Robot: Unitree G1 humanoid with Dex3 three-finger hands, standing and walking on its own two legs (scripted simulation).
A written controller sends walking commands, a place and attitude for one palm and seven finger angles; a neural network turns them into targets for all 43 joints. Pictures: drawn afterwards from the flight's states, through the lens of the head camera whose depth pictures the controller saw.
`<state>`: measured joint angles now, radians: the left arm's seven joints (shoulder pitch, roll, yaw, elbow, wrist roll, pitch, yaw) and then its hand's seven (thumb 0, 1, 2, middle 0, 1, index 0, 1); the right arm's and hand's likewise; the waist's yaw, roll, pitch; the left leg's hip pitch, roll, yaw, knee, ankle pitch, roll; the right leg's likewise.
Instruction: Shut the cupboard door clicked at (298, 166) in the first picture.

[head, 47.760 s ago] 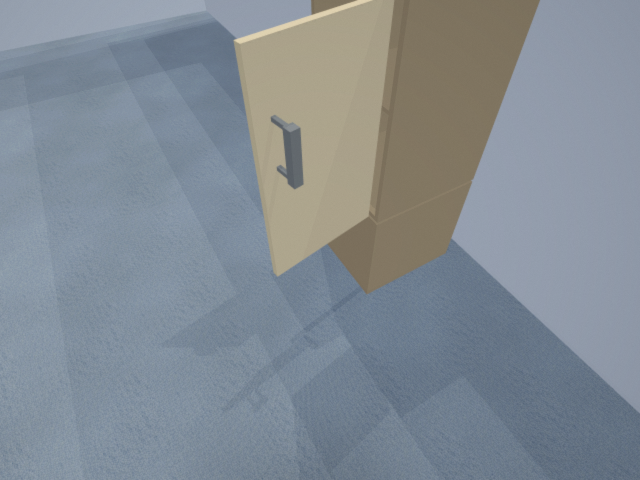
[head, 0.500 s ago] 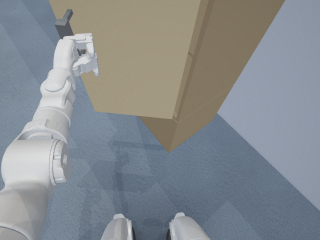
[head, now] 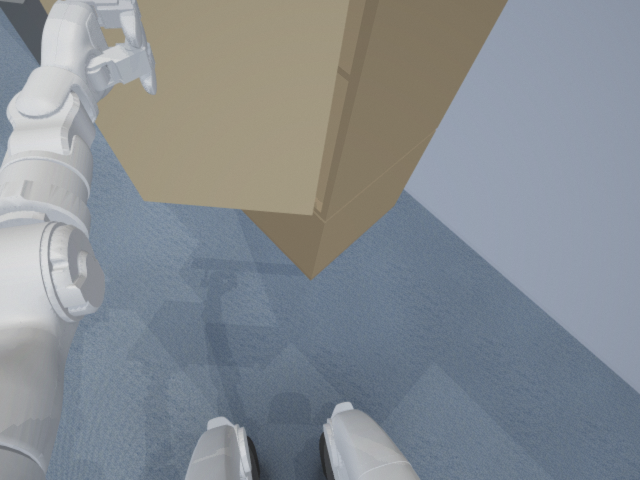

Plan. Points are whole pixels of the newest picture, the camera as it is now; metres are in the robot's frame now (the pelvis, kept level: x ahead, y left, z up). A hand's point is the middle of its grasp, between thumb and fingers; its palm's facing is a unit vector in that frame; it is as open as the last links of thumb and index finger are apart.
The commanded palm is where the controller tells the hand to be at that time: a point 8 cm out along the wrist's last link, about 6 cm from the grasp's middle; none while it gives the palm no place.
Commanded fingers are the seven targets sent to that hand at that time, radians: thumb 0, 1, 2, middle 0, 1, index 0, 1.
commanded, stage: push the door shut along its arc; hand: left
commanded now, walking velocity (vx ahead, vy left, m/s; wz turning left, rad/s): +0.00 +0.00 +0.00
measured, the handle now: (60, 41) +0.60 +0.19 +0.13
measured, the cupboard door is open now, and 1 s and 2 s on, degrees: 43 29 29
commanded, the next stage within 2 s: pull the fist back off the door in 0.48 s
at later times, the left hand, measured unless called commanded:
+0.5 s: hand (154, 42) +0.59 +0.09 +0.13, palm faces -0.31 -0.95 -0.01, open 3.4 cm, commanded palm +0.63 +0.09 +0.13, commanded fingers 0.00 0.90 0.90 -1.30 -1.50 -1.30 -1.50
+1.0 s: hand (190, 30) +0.61 +0.05 +0.13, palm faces +0.10 -0.99 -0.03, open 3.2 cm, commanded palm +0.56 +0.09 +0.13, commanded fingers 0.00 0.90 0.90 -1.30 -1.50 -1.30 -1.50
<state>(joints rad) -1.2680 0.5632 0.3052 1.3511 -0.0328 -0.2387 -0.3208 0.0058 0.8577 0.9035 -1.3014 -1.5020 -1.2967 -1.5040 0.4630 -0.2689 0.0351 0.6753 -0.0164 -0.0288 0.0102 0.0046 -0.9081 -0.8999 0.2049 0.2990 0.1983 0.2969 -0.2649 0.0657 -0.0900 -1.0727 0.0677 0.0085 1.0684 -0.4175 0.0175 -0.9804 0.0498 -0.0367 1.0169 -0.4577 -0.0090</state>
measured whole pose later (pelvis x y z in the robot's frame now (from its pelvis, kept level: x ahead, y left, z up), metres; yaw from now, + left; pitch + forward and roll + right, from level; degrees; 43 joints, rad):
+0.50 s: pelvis -0.01 +0.01 -0.02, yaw +1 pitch +27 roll -5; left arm -1.48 0.58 0.18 1.42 -0.02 -0.17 -0.33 0.05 0.94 0.97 -1.30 -1.50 -1.30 -1.50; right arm 0.42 -0.27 0.04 0.73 -0.04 -0.09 -0.01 0.00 -0.91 -0.90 0.21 0.30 0.20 0.30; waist -0.30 0.06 -0.08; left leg -1.20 0.06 -0.03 1.15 -0.43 0.02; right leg -1.09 0.04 -0.07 1.08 -0.47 -0.01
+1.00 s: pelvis +0.00 +0.00 +0.00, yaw +0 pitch +27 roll -3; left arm -1.36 0.41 0.33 1.36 0.09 -0.22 0.21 0.03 0.93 0.93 -1.30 -1.50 -1.30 -1.50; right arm 0.54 -0.22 0.03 0.68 -0.11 -0.02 0.12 0.00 -0.91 -0.90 0.20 0.30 0.20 0.30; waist -0.30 0.09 -0.11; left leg -1.12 0.06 0.00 1.06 -0.41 0.01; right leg -1.03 0.05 -0.05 1.01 -0.46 -0.01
